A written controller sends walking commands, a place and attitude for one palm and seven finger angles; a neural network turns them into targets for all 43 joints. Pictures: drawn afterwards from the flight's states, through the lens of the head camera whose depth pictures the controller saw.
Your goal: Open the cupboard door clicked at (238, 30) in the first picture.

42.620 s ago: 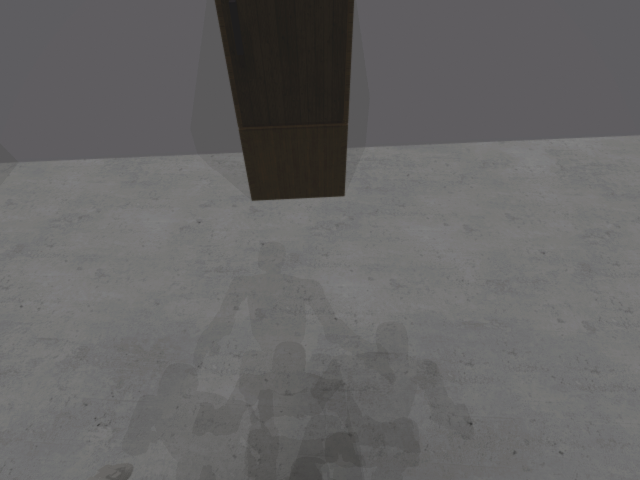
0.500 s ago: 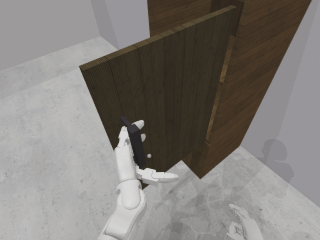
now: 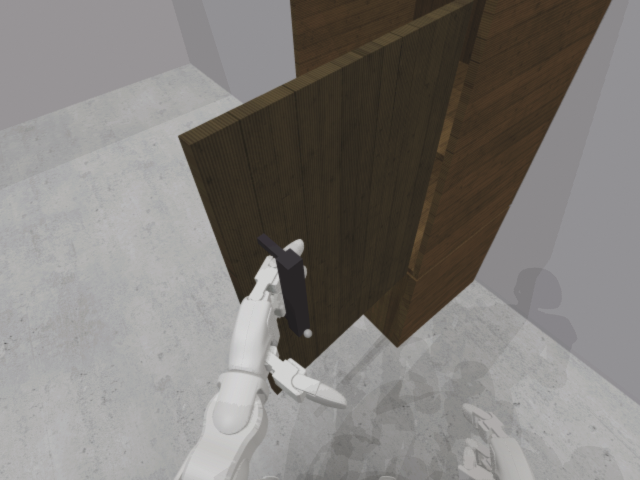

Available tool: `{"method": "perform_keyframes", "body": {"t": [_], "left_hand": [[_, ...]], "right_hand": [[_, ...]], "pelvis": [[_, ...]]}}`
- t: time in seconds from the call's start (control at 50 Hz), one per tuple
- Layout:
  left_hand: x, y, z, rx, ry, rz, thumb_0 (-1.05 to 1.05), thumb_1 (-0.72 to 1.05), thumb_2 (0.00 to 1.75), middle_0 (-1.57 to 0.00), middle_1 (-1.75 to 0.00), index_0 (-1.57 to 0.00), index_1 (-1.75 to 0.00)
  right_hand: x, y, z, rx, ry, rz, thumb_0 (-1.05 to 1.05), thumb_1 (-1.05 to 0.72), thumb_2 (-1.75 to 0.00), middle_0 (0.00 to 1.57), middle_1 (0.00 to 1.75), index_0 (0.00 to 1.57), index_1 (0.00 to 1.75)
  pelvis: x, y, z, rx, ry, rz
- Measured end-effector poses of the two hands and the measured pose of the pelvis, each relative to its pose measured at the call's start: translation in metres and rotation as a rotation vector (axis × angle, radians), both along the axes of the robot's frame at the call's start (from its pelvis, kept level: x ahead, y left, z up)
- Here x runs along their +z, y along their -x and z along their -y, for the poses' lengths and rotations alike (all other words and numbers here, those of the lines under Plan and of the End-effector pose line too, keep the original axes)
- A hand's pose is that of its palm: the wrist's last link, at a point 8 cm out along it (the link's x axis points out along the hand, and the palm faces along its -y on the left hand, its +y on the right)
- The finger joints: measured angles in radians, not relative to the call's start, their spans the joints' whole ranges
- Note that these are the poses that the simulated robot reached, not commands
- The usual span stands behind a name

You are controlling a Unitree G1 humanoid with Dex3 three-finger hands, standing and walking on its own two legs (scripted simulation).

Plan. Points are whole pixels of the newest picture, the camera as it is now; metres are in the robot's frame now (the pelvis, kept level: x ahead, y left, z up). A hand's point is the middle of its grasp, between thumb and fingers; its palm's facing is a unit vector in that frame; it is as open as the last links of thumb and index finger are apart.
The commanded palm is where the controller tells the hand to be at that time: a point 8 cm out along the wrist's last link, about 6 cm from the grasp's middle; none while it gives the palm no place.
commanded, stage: slide the hand sideways off the handle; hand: left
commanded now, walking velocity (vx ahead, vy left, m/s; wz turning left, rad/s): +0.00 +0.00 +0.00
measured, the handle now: (284, 287) +0.33 +0.06 +0.07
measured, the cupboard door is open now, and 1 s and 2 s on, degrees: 95 91 91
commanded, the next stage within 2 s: draw the hand back to the body in 0.80 s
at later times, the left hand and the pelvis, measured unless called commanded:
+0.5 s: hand (249, 367) +0.23 +0.09 +0.07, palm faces -0.04 -1.00 -0.01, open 16.3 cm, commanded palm +0.21 +0.15 +0.06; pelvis +0.02 +0.00 -0.01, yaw +1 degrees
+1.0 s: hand (212, 387) +0.21 +0.12 +0.07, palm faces -0.05 -1.00 -0.02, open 16.3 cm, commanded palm +0.18 +0.19 +0.08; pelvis +0.01 +0.01 -0.02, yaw +1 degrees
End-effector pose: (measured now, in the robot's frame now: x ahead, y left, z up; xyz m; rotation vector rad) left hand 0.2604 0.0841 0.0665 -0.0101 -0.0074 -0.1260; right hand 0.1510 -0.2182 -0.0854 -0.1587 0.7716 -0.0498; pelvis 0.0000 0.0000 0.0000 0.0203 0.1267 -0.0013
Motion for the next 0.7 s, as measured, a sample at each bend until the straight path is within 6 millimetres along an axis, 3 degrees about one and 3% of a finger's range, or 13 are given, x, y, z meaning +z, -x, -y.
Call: {"method": "perform_keyframes", "body": {"t": [0.16,0.48,0.7], "left_hand": [[0.0,0.01,-0.022,0.041,-0.013,-0.002,-0.01,-0.5,0.3,-0.21,-0.33,-0.21,-0.32],[0.0,0.043,-0.058,0.09,-0.023,-0.019,-0.01,-0.5,0.3,-0.17,-0.31,-0.17,-0.3],[0.0,0.063,-0.085,0.11,-0.035,-0.033,-0.01,-0.5,0.3,-0.15,-0.3,-0.16,-0.3]], "right_hand": [[0.002,-0.005,0.001,-0.007,-0.003,0.004,0.01,-0.91,-0.89,0.2,0.3,0.2,0.3],[0.006,-0.039,-0.002,0.035,0.006,0.091,0.01,-0.91,-0.89,0.2,0.3,0.2,0.3],[0.005,-0.043,-0.002,0.035,0.017,0.112,0.01,-0.91,-0.89,0.2,0.3,0.2,0.3]], "pelvis": [[0.001,-0.007,0.0,-0.006,0.002,-0.005],[-0.007,-0.018,0.001,0.016,0.01,-0.034],[-0.011,-0.02,0.001,0.024,0.019,-0.047]]}}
